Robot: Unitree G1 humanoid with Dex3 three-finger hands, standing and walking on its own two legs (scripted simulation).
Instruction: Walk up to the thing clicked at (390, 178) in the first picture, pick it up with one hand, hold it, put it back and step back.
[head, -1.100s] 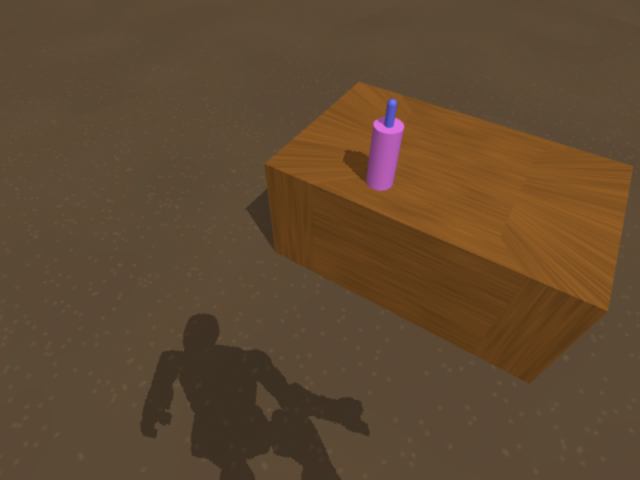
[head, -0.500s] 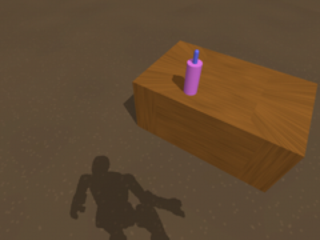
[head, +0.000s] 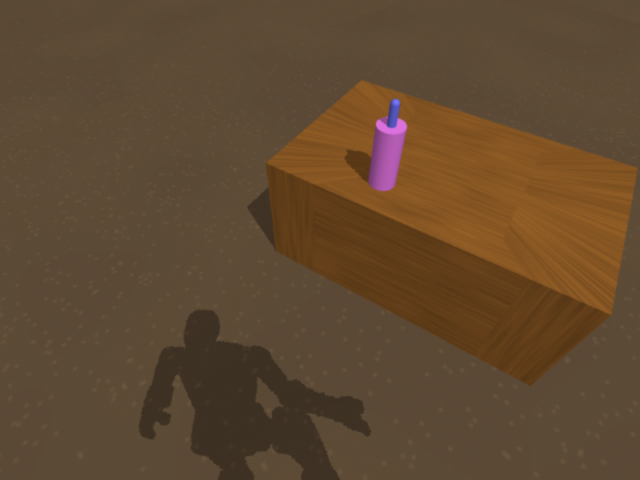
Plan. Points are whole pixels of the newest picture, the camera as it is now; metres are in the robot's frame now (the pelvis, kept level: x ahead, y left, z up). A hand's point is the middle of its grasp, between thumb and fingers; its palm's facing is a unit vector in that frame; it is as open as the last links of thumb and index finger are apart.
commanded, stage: stand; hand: left
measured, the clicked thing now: (388, 144) +0.98 -0.20 -0.20
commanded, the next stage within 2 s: walk up in 0.02 s
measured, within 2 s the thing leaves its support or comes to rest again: neither
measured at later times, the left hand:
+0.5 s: hand (193, 454) +0.19 +0.19 -0.15, palm faces -0.21 -0.89 -0.41, open 7.4 cm
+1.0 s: hand (228, 270) +0.52 +0.18 -0.15, palm faces -0.45 -0.80 -0.41, open 7.4 cm
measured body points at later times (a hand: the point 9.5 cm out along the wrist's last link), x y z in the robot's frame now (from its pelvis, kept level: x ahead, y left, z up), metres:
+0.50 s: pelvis +0.10 -0.08 -0.02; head +0.11 -0.11 +0.43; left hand +0.20 +0.23 -0.12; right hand +0.11 -0.42 -0.15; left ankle +0.11 +0.07 -0.68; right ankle +0.10 -0.20 -0.75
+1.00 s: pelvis +0.32 -0.05 -0.01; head +0.36 -0.04 +0.43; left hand +0.54 +0.22 -0.12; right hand +0.24 -0.36 -0.11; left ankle +0.37 +0.04 -0.75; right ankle +0.27 -0.19 -0.67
